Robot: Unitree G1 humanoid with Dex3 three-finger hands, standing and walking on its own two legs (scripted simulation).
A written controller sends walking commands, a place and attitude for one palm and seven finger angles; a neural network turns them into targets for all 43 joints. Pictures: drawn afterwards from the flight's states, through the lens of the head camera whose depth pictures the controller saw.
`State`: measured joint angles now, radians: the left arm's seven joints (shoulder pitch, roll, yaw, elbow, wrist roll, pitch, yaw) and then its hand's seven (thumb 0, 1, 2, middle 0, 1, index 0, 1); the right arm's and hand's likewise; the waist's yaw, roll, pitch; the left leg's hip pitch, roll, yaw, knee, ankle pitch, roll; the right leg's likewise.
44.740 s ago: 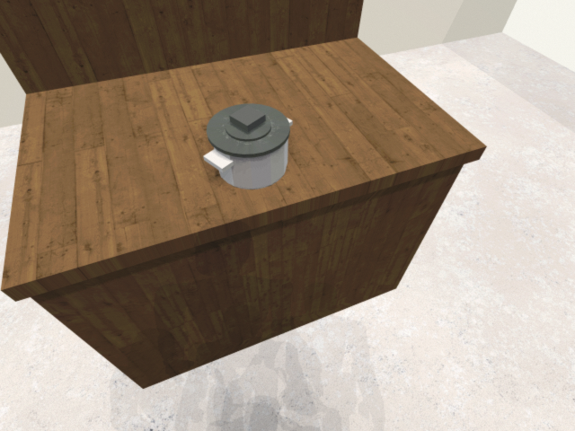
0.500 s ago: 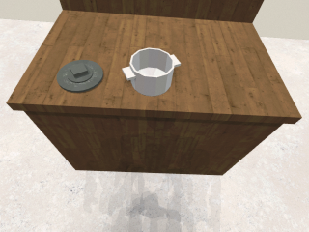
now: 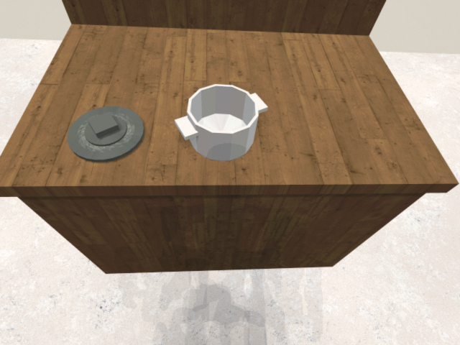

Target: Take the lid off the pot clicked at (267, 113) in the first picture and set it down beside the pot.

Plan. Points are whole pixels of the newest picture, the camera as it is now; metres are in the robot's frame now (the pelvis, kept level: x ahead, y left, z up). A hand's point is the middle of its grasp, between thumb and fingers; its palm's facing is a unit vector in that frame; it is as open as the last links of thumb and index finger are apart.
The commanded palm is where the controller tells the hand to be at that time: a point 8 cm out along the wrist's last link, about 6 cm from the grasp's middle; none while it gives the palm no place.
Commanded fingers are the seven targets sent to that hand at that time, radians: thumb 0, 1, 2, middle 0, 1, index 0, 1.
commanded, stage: stop stepping back and stand still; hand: left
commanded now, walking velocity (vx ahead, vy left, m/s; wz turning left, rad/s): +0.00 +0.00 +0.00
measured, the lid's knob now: (103, 124) +0.53 +0.29 +0.02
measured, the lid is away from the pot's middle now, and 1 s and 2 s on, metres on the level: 0.25 0.25 0.25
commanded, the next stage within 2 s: let the arm hang, fingers relaxed in 0.84 s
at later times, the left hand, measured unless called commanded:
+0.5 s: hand out of the picture +0.13 +0.19 -0.17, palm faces +0.09 -0.98 -0.20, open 7.4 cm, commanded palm none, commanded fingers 0.00 0.90 0.90 -0.20 -0.30 -0.20 -0.30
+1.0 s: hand out of the picture +0.12 +0.20 -0.17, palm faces +0.08 -0.98 -0.19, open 7.4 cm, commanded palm none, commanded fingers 0.00 0.90 0.90 -0.20 -0.30 -0.20 -0.30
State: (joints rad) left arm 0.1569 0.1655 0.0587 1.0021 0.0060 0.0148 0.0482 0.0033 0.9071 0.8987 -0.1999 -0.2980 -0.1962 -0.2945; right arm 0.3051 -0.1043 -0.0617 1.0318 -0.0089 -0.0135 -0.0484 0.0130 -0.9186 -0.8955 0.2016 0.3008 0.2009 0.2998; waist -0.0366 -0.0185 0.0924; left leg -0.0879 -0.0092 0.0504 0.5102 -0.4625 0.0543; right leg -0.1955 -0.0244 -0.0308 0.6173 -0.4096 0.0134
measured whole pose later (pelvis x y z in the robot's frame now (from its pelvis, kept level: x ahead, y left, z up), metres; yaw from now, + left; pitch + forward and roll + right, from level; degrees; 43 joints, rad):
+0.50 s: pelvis +0.06 +0.01 +0.00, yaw +3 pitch +0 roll -1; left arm 0.15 0.17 0.06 1.01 0.00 0.01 0.03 0.01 0.91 0.90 -0.20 -0.30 -0.20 -0.29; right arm 0.33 -0.10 -0.04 1.05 0.00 0.00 -0.05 0.01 -0.91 -0.90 0.20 0.30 0.20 0.30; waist -0.02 -0.01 0.11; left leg -0.09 -0.02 -0.01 0.52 -0.42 0.03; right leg -0.16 -0.01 -0.03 0.54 -0.32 -0.01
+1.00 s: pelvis +0.07 +0.02 +0.01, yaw +1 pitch +0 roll -1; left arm 0.18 0.15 0.06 1.03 0.00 0.02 0.05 0.00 0.91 0.90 -0.20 -0.30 -0.20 -0.29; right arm 0.27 -0.13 -0.06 1.05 -0.01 0.01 -0.05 0.01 -0.91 -0.90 0.20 0.30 0.20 0.30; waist -0.01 0.00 0.09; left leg -0.04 -0.01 0.02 0.47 -0.42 0.04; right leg -0.13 0.00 0.00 0.48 -0.35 0.01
